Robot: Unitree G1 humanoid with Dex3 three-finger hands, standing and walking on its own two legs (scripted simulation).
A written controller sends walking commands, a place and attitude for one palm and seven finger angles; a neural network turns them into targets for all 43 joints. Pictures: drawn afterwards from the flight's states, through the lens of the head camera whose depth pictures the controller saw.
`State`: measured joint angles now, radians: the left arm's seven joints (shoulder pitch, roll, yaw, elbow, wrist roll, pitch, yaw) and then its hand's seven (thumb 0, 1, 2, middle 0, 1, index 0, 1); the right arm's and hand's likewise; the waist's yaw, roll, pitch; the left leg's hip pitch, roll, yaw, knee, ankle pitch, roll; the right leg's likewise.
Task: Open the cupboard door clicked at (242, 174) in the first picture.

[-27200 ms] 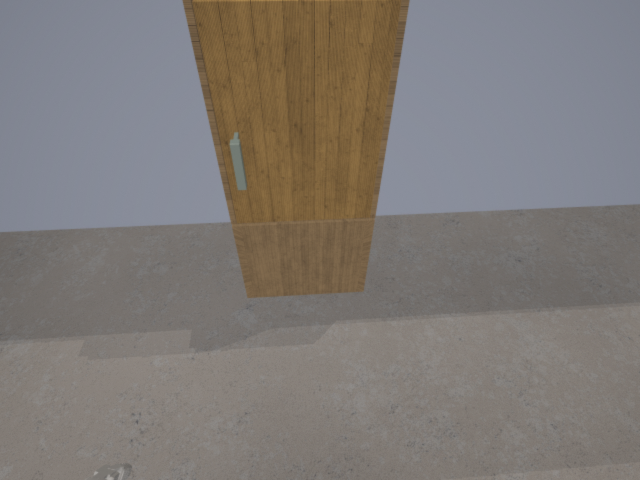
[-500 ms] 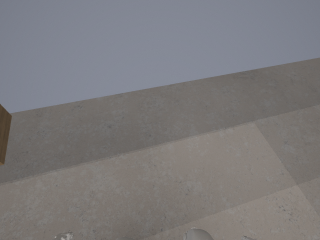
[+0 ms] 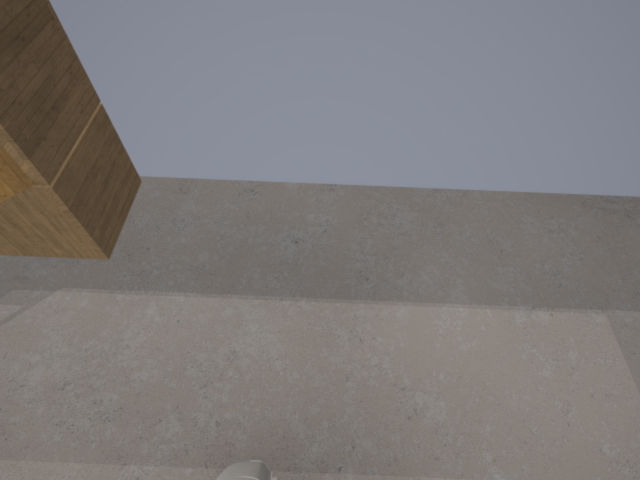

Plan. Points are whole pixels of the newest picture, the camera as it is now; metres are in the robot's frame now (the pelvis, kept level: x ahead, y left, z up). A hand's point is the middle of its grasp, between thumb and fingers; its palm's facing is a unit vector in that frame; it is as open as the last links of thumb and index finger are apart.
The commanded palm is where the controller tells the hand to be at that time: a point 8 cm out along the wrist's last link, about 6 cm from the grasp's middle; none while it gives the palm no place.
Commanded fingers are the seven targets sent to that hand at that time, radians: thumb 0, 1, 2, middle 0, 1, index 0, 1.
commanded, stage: turn to face it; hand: left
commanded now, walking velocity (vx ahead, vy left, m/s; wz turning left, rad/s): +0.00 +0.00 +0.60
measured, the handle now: out of the picture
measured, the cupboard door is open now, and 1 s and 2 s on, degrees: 46 46 46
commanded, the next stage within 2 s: take the last steps up to it in 1.30 s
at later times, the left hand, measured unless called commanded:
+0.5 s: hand out of the picture +0.07 +0.19 -0.14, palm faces +0.27 -0.91 -0.32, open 7.4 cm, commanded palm none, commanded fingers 0.00 0.90 0.90 -0.20 -0.30 -0.20 -0.30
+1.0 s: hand out of the picture -0.05 +0.17 -0.17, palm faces +0.59 -0.77 -0.26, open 7.4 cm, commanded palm none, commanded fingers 0.00 0.90 0.90 -0.20 -0.30 -0.20 -0.30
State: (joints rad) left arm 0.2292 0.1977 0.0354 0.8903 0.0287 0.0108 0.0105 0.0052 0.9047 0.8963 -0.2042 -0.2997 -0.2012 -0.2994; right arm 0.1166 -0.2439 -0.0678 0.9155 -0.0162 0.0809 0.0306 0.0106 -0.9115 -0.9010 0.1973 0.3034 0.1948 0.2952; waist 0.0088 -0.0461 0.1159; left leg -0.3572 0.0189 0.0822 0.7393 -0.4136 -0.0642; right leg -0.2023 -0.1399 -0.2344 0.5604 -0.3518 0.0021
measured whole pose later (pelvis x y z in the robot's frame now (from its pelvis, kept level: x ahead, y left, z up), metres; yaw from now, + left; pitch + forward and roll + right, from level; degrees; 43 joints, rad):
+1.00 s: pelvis +0.03 -0.04 +0.00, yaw +35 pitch +1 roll +0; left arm 0.20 0.27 0.07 0.93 0.02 0.07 0.01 0.01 0.91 0.90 -0.20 -0.30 -0.20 -0.30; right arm 0.13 -0.21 -0.03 0.89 -0.03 0.03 -0.01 0.01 -0.91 -0.90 0.20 0.30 0.20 0.30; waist 0.02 -0.05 0.09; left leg -0.28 -0.02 0.01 0.53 -0.26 0.02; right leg -0.48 -0.09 -0.04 1.10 -0.44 0.08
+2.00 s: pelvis +0.10 +0.02 +0.01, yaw +51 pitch +0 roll +1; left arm 0.13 0.20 0.04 0.99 0.02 0.01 -0.02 0.01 0.91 0.90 -0.20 -0.30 -0.19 -0.30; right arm 0.39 -0.14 0.00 1.08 -0.03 -0.04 -0.01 0.01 -0.91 -0.90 0.20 0.30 0.20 0.30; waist -0.01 -0.01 0.05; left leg 0.01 -0.07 0.05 0.29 -0.30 0.07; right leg -0.54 -0.10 -0.08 0.88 -0.28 0.03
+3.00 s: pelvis +0.25 +0.35 +0.01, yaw +52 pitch +0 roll +2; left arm 0.12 0.19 0.05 0.98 0.03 -0.01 -0.01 0.00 0.91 0.90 -0.20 -0.30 -0.19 -0.30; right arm 0.33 -0.20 -0.03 1.06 -0.04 -0.05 -0.02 -0.01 -0.94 -0.90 0.20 0.30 0.20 0.30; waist -0.01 -0.02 0.05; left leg -0.07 -0.04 0.18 0.33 -0.26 0.05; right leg -0.51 -0.09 -0.09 0.80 -0.26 0.00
